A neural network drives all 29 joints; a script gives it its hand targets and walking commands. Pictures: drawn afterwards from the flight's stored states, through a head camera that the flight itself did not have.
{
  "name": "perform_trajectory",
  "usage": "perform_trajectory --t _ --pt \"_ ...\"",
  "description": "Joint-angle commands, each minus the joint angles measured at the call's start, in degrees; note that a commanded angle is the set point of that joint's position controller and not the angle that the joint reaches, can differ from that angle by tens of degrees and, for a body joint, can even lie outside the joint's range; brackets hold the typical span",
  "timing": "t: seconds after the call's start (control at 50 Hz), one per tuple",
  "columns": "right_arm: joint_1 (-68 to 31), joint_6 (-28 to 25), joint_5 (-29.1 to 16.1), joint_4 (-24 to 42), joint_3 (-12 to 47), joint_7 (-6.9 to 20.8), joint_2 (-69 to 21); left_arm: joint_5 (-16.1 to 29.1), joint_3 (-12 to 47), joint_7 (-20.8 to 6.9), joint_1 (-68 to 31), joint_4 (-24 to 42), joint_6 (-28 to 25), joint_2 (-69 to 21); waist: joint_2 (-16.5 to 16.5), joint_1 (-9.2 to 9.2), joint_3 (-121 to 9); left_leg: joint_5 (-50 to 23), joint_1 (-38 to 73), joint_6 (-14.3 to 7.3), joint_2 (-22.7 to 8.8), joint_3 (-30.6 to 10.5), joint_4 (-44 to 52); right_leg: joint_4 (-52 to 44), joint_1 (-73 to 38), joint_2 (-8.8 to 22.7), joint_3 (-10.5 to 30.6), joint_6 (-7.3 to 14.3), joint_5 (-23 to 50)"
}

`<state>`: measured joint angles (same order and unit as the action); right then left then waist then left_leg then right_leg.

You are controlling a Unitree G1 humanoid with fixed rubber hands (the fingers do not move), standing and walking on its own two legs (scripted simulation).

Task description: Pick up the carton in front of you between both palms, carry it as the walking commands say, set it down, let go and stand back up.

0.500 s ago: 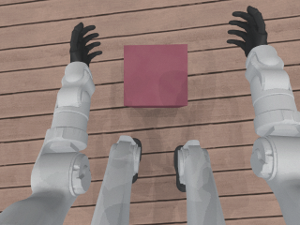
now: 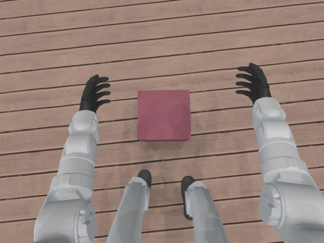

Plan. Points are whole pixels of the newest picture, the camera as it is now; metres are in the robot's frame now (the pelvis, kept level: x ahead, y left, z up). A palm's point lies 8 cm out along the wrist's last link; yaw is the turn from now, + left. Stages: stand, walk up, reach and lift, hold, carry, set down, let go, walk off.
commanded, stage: let go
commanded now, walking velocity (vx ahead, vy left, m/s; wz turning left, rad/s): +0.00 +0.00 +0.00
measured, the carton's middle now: (164, 118) +0.45 +0.03 -0.54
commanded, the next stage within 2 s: stand in 1.08 s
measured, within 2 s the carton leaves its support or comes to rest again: neither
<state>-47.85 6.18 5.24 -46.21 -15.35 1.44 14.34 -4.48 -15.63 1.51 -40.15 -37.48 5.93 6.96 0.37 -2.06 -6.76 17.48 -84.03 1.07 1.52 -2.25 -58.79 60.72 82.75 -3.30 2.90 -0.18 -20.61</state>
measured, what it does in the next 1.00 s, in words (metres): rises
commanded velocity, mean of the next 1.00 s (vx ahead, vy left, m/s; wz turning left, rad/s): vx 0.00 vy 0.00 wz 0.00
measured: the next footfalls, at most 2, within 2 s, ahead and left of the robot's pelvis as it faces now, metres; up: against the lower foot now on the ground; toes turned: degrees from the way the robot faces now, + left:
none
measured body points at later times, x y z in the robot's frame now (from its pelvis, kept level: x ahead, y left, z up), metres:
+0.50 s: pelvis +0.07 +0.01 +0.10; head +0.18 +0.00 +0.53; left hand +0.27 +0.24 +0.01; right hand +0.30 -0.22 +0.00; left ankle +0.06 +0.12 -0.63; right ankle +0.04 -0.11 -0.63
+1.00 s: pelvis +0.06 +0.00 +0.11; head +0.08 +0.01 +0.56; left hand +0.24 +0.24 +0.03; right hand +0.24 -0.23 +0.04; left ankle +0.06 +0.12 -0.63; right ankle +0.04 -0.11 -0.63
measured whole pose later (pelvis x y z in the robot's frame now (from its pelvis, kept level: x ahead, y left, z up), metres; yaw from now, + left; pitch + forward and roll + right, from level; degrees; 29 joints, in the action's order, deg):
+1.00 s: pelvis +0.06 +0.00 +0.11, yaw +0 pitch -6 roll +0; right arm 12.0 8.2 1.0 -24.1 -2.6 4.3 11.5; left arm -1.4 -2.9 -4.4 12.0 -23.8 8.5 11.8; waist 0.7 0.0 7.2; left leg 14.5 -5.1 -0.1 1.5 -2.6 -25.2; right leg 25.4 3.0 -1.5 3.7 0.4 -16.7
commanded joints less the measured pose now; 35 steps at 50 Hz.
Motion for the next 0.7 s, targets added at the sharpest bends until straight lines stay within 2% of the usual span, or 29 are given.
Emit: perform_trajectory --t 0.0,0.1,0.26,0.38,0.54,0.68 --pt "1.3 -1.4 0.2 10.6 0.0 -1.2 4.4 -1.1 1.0 -1.7 2.5 8.7 -1.5 7.0 1.8 -0.37 -50.7 -19.9 37.0 0.7 2.0 4.2 5.4 -8.7 -36.2 -0.5 -2.2 -1.9 23.1" --pt "11.0 -3.4 -1.9 16.5 2.4 -0.8 3.8 1.2 4.3 -3.5 11.7 11.6 -2.9 7.3 0.5 -0.23 -41.6 -22.8 46.6 -0.1 1.1 2.1 10.3 -13.9 -38.2 -0.2 -1.8 -1.3 22.0" --pt "31.7 -6.6 -3.5 15.3 5.1 0.1 2.6 4.2 8.1 -4.2 30.4 10.4 -6.0 6.8 -0.1 0.41 -30.7 -31.0 59.8 0.2 -0.1 -0.1 16.3 -20.5 -44.0 0.1 -1.5 -1.1 24.3" --pt "43.8 -8.5 -4.3 18.1 7.2 0.2 2.7 4.9 9.9 -3.9 42.1 13.7 -7.8 7.6 -0.5 0.54 -21.6 -33.2 68.8 0.5 -0.2 -0.4 23.2 -27.6 -53.2 0.3 -1.3 -1.1 25.6" --pt "55.7 -8.0 -4.7 23.3 9.7 0.8 2.2 5.3 11.5 -4.9 51.0 17.6 -7.3 9.5 1.0 1.35 -6.6 -23.6 75.8 0.4 0.8 0.9 33.6 -37.2 -68.4 1.0 -1.1 -1.2 23.6" --pt "57.9 -3.8 -5.0 25.9 11.3 2.1 2.3 4.9 12.1 -5.8 51.0 18.2 -3.3 10.6 0.6 2.12 5.8 -12.6 78.8 0.1 1.0 1.8 37.1 -41.4 -71.3 1.5 -1.5 -1.1 13.5"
